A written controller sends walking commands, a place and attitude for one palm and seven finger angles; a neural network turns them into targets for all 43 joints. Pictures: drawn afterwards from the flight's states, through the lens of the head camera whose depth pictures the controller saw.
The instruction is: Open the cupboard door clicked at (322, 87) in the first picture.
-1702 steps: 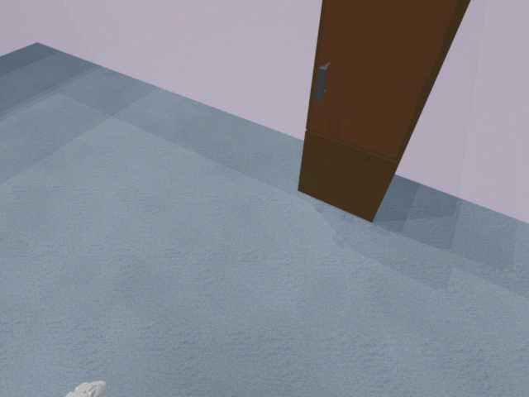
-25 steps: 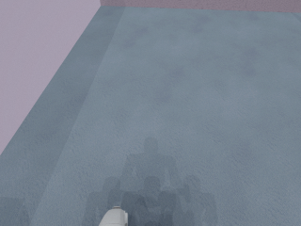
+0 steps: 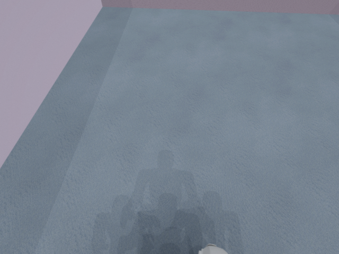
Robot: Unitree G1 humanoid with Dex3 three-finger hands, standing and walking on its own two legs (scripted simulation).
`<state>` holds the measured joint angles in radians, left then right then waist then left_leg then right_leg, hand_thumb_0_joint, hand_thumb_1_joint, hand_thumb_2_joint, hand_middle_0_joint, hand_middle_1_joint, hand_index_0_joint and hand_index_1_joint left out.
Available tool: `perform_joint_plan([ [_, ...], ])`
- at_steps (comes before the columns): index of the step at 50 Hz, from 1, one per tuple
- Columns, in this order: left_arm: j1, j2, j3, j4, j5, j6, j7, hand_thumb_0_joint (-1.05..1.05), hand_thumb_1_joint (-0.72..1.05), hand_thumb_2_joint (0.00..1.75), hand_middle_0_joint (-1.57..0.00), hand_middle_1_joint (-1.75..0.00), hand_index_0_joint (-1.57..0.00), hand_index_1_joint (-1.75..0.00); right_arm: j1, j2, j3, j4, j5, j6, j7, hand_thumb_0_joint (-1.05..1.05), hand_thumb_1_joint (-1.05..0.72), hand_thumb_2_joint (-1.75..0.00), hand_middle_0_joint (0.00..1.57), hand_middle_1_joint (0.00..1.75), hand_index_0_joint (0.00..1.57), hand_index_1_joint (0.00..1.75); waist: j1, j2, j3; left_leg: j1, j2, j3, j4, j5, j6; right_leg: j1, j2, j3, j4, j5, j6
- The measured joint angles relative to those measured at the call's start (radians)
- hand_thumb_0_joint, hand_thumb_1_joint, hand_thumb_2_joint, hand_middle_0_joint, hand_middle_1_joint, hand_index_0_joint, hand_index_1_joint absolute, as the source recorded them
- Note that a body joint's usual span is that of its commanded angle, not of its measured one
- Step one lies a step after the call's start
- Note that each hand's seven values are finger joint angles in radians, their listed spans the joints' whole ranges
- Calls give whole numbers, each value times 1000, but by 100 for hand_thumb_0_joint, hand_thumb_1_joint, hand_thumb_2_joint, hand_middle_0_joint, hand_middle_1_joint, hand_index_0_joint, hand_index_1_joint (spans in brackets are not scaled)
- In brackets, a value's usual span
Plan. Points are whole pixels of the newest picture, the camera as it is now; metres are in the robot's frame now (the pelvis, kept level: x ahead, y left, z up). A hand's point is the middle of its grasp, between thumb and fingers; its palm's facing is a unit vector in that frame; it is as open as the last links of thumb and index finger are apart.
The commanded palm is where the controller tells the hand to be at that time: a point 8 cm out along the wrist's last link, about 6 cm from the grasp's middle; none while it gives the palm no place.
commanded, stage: turn to face it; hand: left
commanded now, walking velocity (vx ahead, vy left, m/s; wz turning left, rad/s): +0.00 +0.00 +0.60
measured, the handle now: out of the picture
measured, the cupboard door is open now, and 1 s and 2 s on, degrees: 45 45 45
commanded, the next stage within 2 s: none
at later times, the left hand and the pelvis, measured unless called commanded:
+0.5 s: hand (98, 252) +0.15 +0.21 -0.19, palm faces +0.30 -0.93 -0.21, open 7.3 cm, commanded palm none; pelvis +0.12 -0.01 -0.01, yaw +16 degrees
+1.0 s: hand out of the picture +0.10 +0.12 -0.15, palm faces +0.59 -0.77 -0.26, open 7.4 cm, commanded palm none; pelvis +0.18 -0.07 +0.00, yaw +36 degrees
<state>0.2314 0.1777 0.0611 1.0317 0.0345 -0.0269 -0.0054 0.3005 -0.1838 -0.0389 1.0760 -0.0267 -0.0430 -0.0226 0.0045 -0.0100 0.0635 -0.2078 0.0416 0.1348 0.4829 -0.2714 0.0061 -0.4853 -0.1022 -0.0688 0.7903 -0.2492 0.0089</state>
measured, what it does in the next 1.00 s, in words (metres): walks ahead, turning left: right foot, then left foot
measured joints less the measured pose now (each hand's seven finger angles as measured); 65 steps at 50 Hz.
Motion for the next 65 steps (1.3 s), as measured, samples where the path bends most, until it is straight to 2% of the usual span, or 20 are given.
perform_joint_plan([
  [3,-34,43,2,-26,-2,-13,-4,1,94,90,-20,-30,-20,-30,67,9,4,27,5,21,7,0,-93,-90,20,30,20,30,-22,-17,-12,-1,-7,-27,75,-74,-27,85,0,-12,-176,57,6],
  [7,-83,34,-4,-51,-5,-23,10,1,93,90,-19,-30,-20,-30,69,0,-2,47,10,66,16,1,-92,-90,20,30,20,30,-36,15,4,-133,-9,-78,422,-270,-25,113,-4,-71,-129,-46,-20],
  [10,-89,21,-8,-69,-4,-12,23,0,92,90,-20,-30,-20,-30,35,2,-6,30,13,78,22,1,-91,-90,20,30,20,30,-39,2,7,-222,-5,-65,577,-262,-34,173,-19,-111,-183,-44,-18],
  [15,-80,9,-10,-75,-2,9,23,0,91,90,-20,-30,-20,-30,-47,7,-4,-42,12,76,37,1,-91,-90,20,30,20,30,-34,-41,5,-232,10,-18,380,-168,-44,238,-49,-170,-216,-70,3],
  [18,-59,10,-4,-87,-11,22,18,0,92,90,-20,-30,-21,-30,-85,-15,-5,-99,6,60,45,1,-91,-90,20,30,20,30,-25,-37,2,-174,12,-12,157,21,-28,232,-62,-202,-128,-137,25],
  [21,-56,33,4,-85,-13,58,17,0,92,90,-20,-30,-21,-30,-127,-23,-10,-139,-4,46,37,1,-91,-90,20,30,20,30,-27,-49,-7,-218,-2,-31,227,-15,22,115,-33,-83,154,-313,51],
  [25,-81,51,16,-84,-9,73,14,0,91,90,-20,-30,-20,-30,-146,-33,-7,-173,-5,41,17,0,-91,-90,20,30,20,30,-17,-42,-9,-199,-24,-66,159,-6,12,-4,16,19,350,-231,65],
  [29,-87,57,15,-116,-14,68,13,0,91,90,-20,-30,-20,-30,-156,-49,-7,-186,-5,48,18,0,-90,-90,20,30,20,30,-3,-12,-1,-163,-32,-105,76,35,5,-9,37,44,240,-198,73],
  [34,-79,63,8,-158,-18,53,10,0,91,90,-20,-30,-20,-30,-156,-66,-18,-192,-2,73,25,0,-90,-90,20,30,20,30,-7,30,8,-165,-37,-176,90,29,-33,110,68,34,-99,-106,61],
  [36,-66,61,4,-171,-8,36,13,0,91,90,-20,-30,-20,-30,-157,-78,-30,-190,7,86,30,1,-90,-90,20,30,20,30,-2,44,9,-207,-46,-196,199,-76,-35,138,67,16,-161,-67,14],
  [38,-57,48,-6,-173,-6,29,18,0,91,90,-20,-30,-20,-30,-168,-90,-40,-177,7,103,34,1,-90,-90,20,30,20,30,-1,54,23,-273,-62,-190,431,-191,-37,154,55,-14,-147,-88,-28],
  [40,-41,36,-11,-170,-6,33,24,0,91,90,-20,-30,-20,-30,-177,-96,-45,-167,6,115,40,1,-90,-90,20,30,20,30,-2,52,32,-320,-62,-163,617,-182,-47,185,41,-40,-177,-87,-43],
  [42,-24,27,-15,-163,-7,34,27,0,91,90,-20,-30,-20,-30,-182,-93,-44,-162,6,118,46,1,-90,-90,20,30,20,30,-7,41,36,-330,-50,-136,676,-158,-60,216,27,-65,-218,-74,-45],
  [48,12,9,-25,-146,-7,25,24,0,90,90,-20,-30,-20,-30,-203,-72,-29,-152,10,124,55,1,-91,-90,20,30,20,30,2,2,53,-250,-23,-83,483,-161,-73,273,-8,-150,-272,-70,-48],
  [52,30,14,-19,-132,-4,27,21,0,90,90,-20,-30,-21,-30,-232,-56,-18,-156,13,119,56,1,-91,-90,20,30,20,30,22,-21,66,-179,-21,-50,313,-169,-56,278,-28,-203,-236,-101,-42],
  [55,48,29,-9,-118,-8,33,16,0,90,90,-20,-30,-21,-30,-242,-49,-10,-176,11,103,57,1,-91,-90,20,30,20,30,27,-39,62,-102,-31,-23,140,-64,-32,256,-54,-237,-152,-151,-27],
  [57,49,44,-2,-109,-13,52,12,0,90,90,-20,-30,-21,-30,-240,-49,-12,-195,6,83,55,1,-90,-90,20,30,20,30,21,-42,53,-106,-35,-45,130,22,15,183,-61,-190,12,-239,13],
  [60,10,68,9,-97,-11,86,18,0,90,90,-20,-30,-21,-30,-221,-40,-5,-203,3,72,40,1,-90,-90,20,30,20,30,23,-51,53,-118,-45,-77,159,-46,13,66,-23,-48,240,-303,51],
  [62,-18,75,15,-103,-12,90,15,1,91,90,-20,-30,-20,-30,-204,-39,-3,-198,0,75,31,1,-90,-90,20,30,20,30,22,-42,49,-110,-46,-103,127,-33,2,17,-7,2,292,-260,64],
  [65,-48,77,17,-130,-13,83,8,1,91,90,-20,-30,-20,-30,-183,-44,-2,-186,-2,80,29,1,-90,-90,20,30,20,30,19,-20,45,-98,-42,-138,82,1,-9,-2,7,38,236,-208,70],
])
